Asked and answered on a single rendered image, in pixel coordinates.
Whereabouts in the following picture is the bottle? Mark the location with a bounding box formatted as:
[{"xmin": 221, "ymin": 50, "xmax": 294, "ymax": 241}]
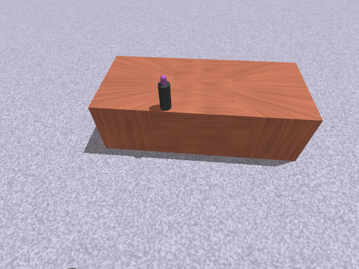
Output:
[{"xmin": 158, "ymin": 75, "xmax": 172, "ymax": 111}]

